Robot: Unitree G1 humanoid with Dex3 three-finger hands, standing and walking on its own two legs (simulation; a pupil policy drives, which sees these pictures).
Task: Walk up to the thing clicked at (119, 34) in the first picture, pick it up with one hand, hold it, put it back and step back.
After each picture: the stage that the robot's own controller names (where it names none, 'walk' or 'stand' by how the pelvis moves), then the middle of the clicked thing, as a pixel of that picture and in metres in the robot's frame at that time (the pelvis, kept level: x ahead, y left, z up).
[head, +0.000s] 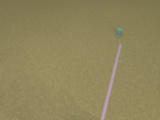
stand; (118, 33) +1.66 -0.52 -0.72
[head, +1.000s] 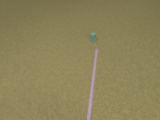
walk; (93, 37) +1.60 -0.07 -0.69
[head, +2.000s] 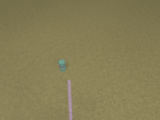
walk; (62, 65) +1.06 +0.24 -0.71
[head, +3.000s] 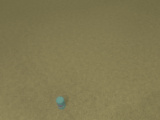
walk; (60, 103) +0.67 +0.23 -0.72
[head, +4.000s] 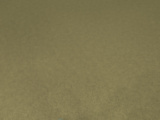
stand; out of the picture +0.43 +0.19 -0.70
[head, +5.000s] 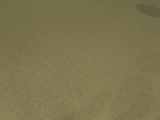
stand; out of the picture +0.38 +0.17 -0.72
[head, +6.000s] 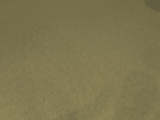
stand; out of the picture +0.38 +0.16 -0.72
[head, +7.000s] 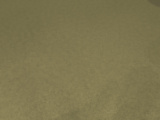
stand; out of the picture +0.37 +0.16 -0.72
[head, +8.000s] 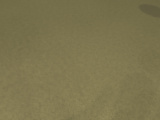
stand; out of the picture +0.36 +0.17 -0.73
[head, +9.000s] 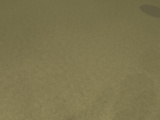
stand; out of the picture +0.36 +0.17 -0.73
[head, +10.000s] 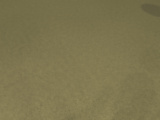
stand; out of the picture +0.36 +0.17 -0.73
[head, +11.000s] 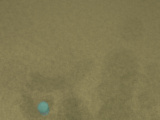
go down; (43, 108) +0.40 +0.18 -0.60
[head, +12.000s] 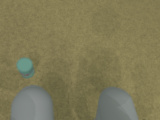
go down; (26, 68) +0.44 +0.24 -0.31
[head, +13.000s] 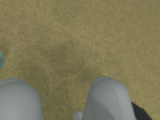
close in; out of the picture +0.42 +0.27 -0.25
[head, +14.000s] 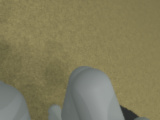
close; out of the picture +0.41 +0.29 -0.22
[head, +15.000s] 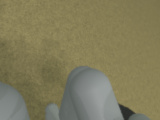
lift; out of the picture +0.40 +0.30 -0.22
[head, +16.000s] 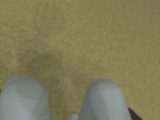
lift; out of the picture +0.30 +0.27 -0.16
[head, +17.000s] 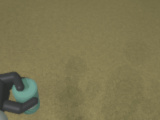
lift; (27, 97) +0.31 +0.17 +0.01
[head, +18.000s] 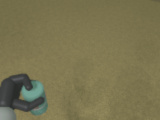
hold; (35, 98) +0.32 +0.16 -0.01
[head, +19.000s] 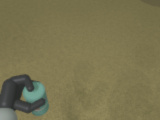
hold; (37, 99) +0.32 +0.16 -0.01
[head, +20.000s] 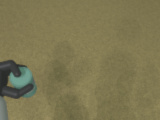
crouch; (24, 83) +0.37 +0.19 -0.07
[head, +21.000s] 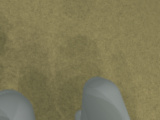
lower; out of the picture +0.47 +0.28 -0.12
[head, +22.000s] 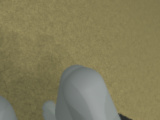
lower; out of the picture +0.42 +0.31 -0.22
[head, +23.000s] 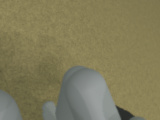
lower; out of the picture +0.41 +0.31 -0.23
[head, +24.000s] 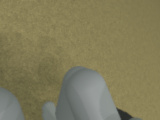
lower; out of the picture +0.41 +0.31 -0.23
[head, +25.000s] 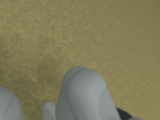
lower; out of the picture +0.41 +0.31 -0.23
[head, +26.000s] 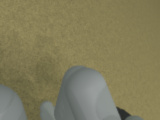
open; out of the picture +0.40 +0.29 -0.23
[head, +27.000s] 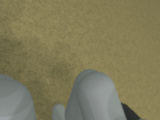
stand; out of the picture +0.40 +0.28 -0.24
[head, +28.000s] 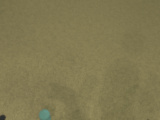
stand; (45, 116) +0.39 +0.18 -0.58
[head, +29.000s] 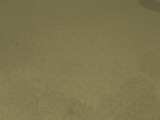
stand; out of the picture +0.38 +0.18 -0.67
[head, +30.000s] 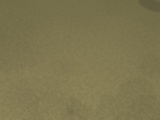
stand; out of the picture +0.38 +0.18 -0.67
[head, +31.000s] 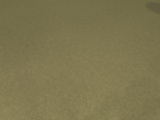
stand; out of the picture +0.39 +0.16 -0.72
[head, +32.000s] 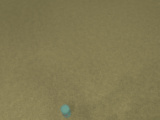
walk; (66, 111) +0.46 +0.18 -0.70
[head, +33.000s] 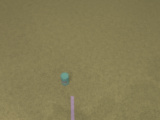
walk; (65, 79) +0.72 +0.11 -0.69
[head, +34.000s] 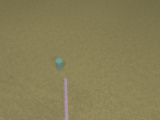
stand; (59, 64) +1.01 +0.18 -0.70
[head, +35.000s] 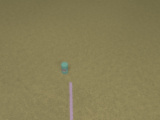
stand; (64, 68) +1.01 +0.15 -0.72
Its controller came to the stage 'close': yes
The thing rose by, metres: 0.70
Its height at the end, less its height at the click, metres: +0.00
